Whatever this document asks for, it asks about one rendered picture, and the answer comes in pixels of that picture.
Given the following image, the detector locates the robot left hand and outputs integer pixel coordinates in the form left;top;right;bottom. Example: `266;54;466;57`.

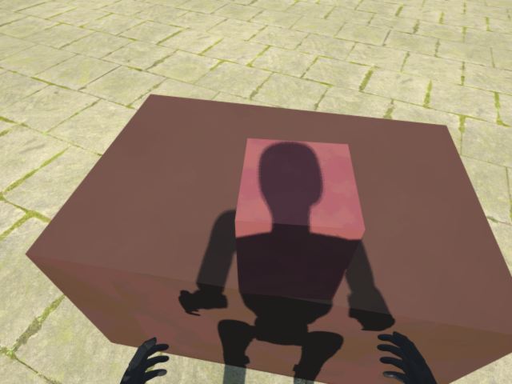
120;338;169;384

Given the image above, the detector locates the robot right hand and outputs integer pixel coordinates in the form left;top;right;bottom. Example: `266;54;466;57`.
377;331;437;384

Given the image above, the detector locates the carton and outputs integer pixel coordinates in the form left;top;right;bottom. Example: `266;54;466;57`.
235;138;365;300

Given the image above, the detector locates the pedestal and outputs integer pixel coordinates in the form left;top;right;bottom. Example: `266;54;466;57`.
25;94;512;384

